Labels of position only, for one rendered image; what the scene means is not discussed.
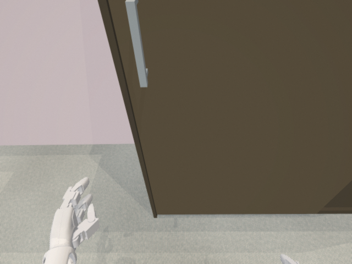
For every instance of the robot left hand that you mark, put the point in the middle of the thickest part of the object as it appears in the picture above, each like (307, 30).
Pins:
(65, 230)

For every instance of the wardrobe door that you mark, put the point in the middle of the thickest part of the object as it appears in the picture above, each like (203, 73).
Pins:
(248, 108)
(343, 198)

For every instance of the left robot forearm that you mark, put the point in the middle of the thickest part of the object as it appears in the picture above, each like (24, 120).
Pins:
(60, 255)

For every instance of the handle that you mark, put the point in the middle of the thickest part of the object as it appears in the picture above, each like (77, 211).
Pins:
(132, 12)

